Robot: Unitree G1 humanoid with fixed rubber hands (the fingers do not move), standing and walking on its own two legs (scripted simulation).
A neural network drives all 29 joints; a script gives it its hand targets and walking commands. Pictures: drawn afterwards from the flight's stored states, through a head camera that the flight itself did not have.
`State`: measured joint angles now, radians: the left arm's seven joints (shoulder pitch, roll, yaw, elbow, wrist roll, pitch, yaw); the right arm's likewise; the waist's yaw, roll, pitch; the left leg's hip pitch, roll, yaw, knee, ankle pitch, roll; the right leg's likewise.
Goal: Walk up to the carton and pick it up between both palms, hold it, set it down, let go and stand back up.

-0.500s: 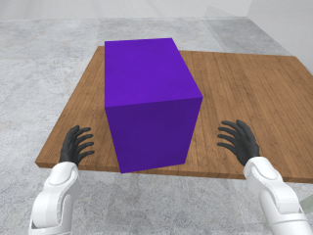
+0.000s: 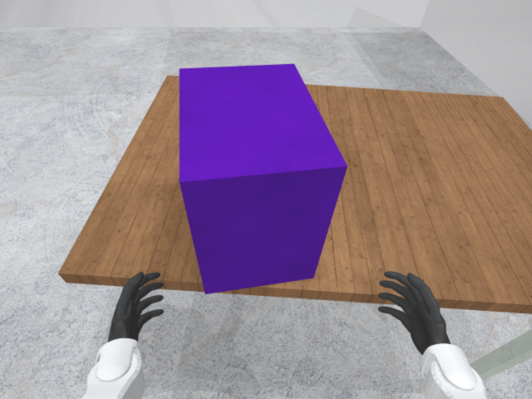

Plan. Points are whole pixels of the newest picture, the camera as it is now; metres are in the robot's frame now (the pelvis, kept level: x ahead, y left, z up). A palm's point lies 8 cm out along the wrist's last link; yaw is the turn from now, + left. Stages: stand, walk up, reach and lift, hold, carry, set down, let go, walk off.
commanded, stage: set down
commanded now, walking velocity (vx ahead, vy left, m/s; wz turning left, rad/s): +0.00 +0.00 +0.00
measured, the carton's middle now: (249, 178) +0.45 +0.07 +0.09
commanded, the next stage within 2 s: let go in 1.30 s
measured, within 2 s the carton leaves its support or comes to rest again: neither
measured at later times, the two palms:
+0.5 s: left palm (133, 344) +0.20 +0.22 -0.03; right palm (423, 363) +0.19 -0.21 -0.02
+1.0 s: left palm (136, 360) +0.18 +0.22 -0.06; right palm (409, 358) +0.21 -0.20 -0.06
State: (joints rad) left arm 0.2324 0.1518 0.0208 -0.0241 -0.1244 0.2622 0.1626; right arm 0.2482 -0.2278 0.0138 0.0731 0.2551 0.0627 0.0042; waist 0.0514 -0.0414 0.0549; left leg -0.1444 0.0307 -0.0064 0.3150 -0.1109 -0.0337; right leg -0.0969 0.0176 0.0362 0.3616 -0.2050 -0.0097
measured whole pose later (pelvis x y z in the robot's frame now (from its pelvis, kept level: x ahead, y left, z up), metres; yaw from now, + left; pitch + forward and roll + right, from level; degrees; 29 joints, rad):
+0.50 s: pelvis +0.03 +0.01 +0.00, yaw -1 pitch -5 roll +0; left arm 0.31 0.15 -0.01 0.18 -0.04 0.12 0.14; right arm 0.33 -0.24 0.04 0.31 0.19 -0.09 0.07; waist 0.03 -0.04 0.06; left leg -0.07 0.02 0.02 0.33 -0.17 -0.02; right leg 0.00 0.01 0.06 0.30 -0.22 0.01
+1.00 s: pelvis +0.03 +0.00 +0.00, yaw +0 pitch -6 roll +0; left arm 0.23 0.17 -0.01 0.39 -0.01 0.16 0.05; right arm 0.21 -0.19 0.04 0.54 0.07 -0.11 0.01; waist 0.05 -0.02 0.08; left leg -0.07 0.03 -0.01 0.37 -0.19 -0.03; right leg 0.01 0.02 0.03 0.35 -0.25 -0.01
